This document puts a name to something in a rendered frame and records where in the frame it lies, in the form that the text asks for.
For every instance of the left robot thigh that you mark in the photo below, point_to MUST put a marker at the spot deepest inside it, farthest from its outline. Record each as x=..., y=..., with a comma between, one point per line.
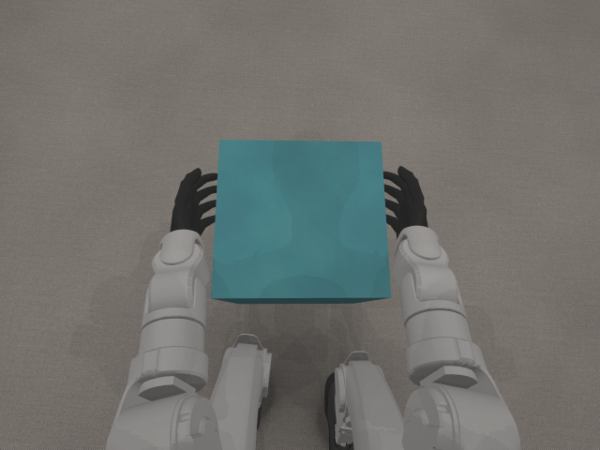
x=241, y=384

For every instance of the robot thigh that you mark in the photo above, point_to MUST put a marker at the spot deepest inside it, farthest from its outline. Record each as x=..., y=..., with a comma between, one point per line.
x=241, y=384
x=363, y=393

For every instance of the robot left forearm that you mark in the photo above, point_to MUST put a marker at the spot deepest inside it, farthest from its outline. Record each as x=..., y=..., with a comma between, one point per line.
x=171, y=358

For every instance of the right robot hand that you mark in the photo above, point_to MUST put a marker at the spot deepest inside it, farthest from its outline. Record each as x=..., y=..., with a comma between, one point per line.
x=410, y=209

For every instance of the robot right forearm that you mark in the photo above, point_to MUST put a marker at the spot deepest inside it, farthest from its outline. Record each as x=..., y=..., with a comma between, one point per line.
x=440, y=344

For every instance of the robot left upper arm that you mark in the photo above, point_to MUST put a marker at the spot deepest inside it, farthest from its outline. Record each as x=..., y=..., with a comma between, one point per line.
x=182, y=422

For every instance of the right robot thigh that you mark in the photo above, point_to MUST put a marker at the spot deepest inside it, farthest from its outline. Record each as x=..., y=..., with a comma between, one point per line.
x=363, y=393

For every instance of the robot right upper arm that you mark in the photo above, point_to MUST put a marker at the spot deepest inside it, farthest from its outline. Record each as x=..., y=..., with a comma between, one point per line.
x=444, y=417

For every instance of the carton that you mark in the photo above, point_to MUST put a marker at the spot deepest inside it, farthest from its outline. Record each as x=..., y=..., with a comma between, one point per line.
x=300, y=222

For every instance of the left robot hand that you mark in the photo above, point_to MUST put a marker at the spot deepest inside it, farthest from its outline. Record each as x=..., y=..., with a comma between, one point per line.
x=187, y=213

